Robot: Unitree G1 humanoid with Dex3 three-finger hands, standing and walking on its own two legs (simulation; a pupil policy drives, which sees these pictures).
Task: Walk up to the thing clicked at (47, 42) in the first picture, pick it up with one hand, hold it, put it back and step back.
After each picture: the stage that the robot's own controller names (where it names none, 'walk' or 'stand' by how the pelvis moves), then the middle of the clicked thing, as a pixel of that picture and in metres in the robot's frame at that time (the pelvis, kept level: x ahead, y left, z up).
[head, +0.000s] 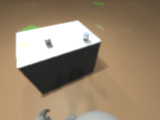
stand; (48, 42) +0.72 +0.49 -0.02
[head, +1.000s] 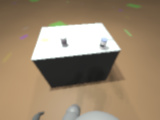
walk; (63, 41) +0.75 +0.36 -0.02
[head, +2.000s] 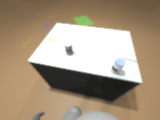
rise first; (68, 48) +0.57 +0.25 +0.00
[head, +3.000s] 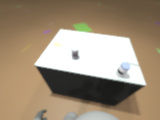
stand; (75, 53) +0.58 +0.17 -0.01
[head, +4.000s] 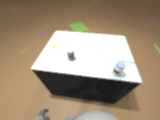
stand; (70, 54) +0.57 +0.20 -0.02
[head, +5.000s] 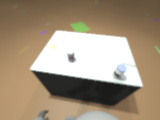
stand; (70, 55) +0.55 +0.20 -0.03
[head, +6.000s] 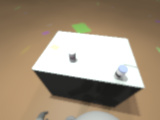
stand; (72, 56) +0.56 +0.19 -0.03
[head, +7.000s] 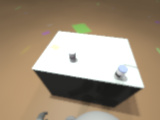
stand; (72, 56) +0.56 +0.19 -0.03
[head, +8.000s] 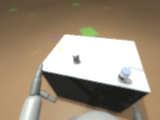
rise first; (76, 57) +0.56 +0.19 -0.02
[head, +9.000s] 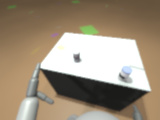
go down; (76, 56) +0.57 +0.19 -0.02
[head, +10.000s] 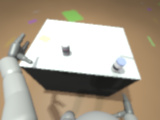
go down; (65, 49) +0.57 +0.18 -0.01
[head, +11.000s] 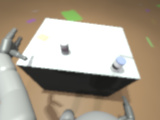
go down; (64, 47) +0.57 +0.18 +0.01
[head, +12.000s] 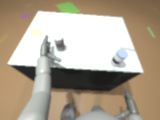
close in; (59, 43) +0.56 +0.20 +0.04
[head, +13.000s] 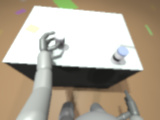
close; (59, 40) +0.56 +0.18 +0.06
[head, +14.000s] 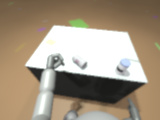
lift; (79, 61) +0.48 +0.09 +0.01
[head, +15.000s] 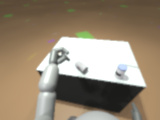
lift; (81, 66) +0.50 +0.11 -0.02
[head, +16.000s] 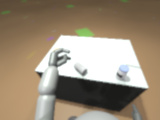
close; (80, 68) +0.47 +0.11 -0.03
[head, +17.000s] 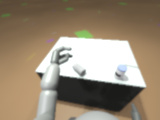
stand; (79, 68) +0.47 +0.12 -0.03
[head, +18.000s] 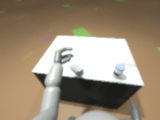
stand; (76, 68) +0.46 +0.13 -0.04
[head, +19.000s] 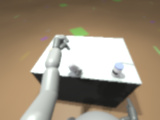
crouch; (75, 68) +0.46 +0.13 -0.04
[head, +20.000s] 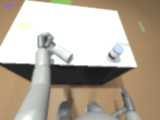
lower; (63, 53) +0.47 +0.13 +0.02
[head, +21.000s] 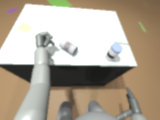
lower; (68, 46) +0.53 +0.09 +0.03
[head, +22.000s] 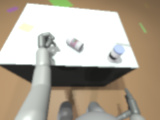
lower; (74, 43) +0.56 +0.06 +0.03
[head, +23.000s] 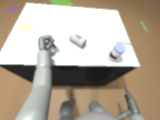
lower; (77, 39) +0.59 +0.04 +0.03
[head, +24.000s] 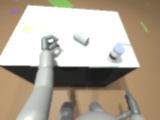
loosen; (80, 37) +0.62 +0.01 +0.03
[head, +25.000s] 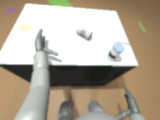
withdraw; (84, 32) +0.67 -0.02 +0.03
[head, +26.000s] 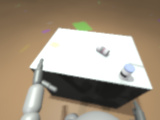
sink last; (102, 50) +0.67 -0.07 +0.00
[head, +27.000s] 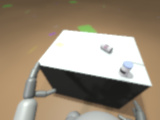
stand; (106, 47) +0.74 -0.09 -0.01
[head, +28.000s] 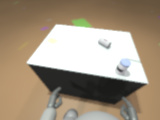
stand; (104, 42) +0.74 -0.10 +0.01
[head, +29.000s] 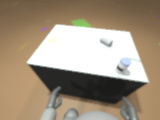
stand; (106, 40) +0.77 -0.12 +0.01
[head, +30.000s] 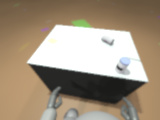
stand; (107, 39) +0.80 -0.13 +0.02
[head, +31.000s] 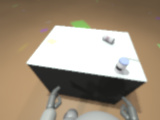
stand; (108, 38) +0.82 -0.15 +0.02
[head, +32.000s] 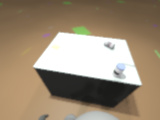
stand; (109, 44) +0.86 -0.19 -0.04
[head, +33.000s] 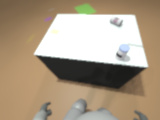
walk; (116, 21) +0.96 -0.18 -0.03
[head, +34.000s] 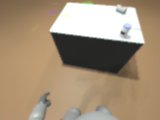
walk; (121, 9) +1.25 -0.32 -0.02
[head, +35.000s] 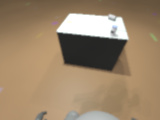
stand; (112, 17) +1.52 -0.26 -0.03
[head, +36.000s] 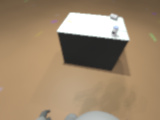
stand; (113, 17) +1.53 -0.30 -0.05
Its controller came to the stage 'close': yes
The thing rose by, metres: 0.01
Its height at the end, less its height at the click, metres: -0.02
